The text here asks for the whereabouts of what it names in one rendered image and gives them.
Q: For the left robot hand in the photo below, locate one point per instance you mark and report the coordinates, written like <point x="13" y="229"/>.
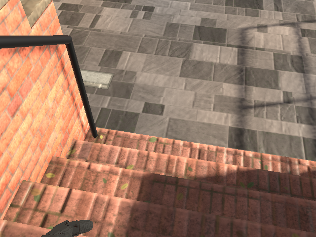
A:
<point x="70" y="228"/>

